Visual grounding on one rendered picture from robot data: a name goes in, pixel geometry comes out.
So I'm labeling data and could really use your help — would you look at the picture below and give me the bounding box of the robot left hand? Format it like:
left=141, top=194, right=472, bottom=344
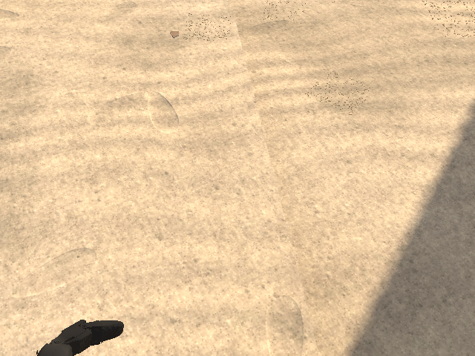
left=36, top=320, right=124, bottom=356

